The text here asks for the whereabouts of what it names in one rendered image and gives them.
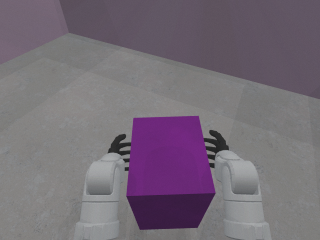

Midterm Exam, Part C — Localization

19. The left robot forearm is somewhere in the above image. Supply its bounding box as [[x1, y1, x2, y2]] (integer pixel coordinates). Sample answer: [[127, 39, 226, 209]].
[[73, 152, 125, 240]]

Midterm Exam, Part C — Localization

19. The carton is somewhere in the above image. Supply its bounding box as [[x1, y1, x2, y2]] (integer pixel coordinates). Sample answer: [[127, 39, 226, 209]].
[[126, 116, 216, 230]]

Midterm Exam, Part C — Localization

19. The left robot hand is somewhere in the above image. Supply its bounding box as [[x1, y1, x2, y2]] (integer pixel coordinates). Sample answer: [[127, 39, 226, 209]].
[[108, 134, 131, 171]]

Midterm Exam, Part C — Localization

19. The right robot hand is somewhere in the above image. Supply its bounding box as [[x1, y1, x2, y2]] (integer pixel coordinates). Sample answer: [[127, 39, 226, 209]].
[[203, 130, 229, 168]]

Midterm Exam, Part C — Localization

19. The right robot forearm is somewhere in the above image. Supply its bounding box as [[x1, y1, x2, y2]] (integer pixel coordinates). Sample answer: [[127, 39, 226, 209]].
[[214, 150, 272, 240]]

